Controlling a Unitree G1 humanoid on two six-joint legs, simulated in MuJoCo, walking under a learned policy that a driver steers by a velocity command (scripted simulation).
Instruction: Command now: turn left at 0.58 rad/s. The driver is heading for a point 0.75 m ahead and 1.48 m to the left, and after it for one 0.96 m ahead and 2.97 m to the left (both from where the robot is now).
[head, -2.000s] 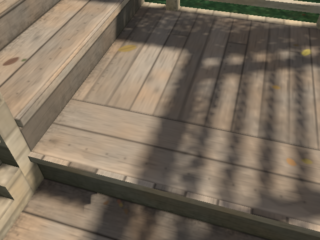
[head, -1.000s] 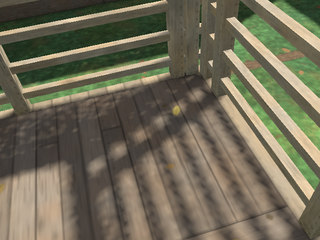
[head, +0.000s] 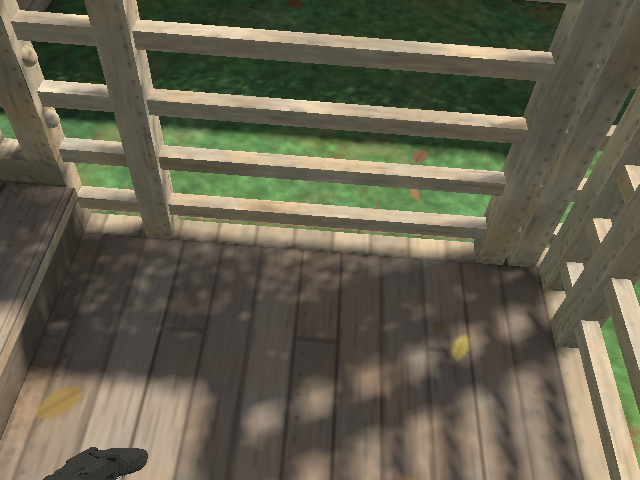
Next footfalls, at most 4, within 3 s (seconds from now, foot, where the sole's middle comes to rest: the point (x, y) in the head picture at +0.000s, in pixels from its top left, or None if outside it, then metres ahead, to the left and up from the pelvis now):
0.12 right None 0.09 -0.13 -0.78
0.64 left None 0.05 0.10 -0.78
1.14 right None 0.17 -0.07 -0.78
1.66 left None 0.21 0.28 -0.78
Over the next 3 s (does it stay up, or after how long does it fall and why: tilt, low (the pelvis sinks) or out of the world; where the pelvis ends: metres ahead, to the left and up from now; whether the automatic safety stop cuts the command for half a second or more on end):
stays up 0.33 0.74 0.15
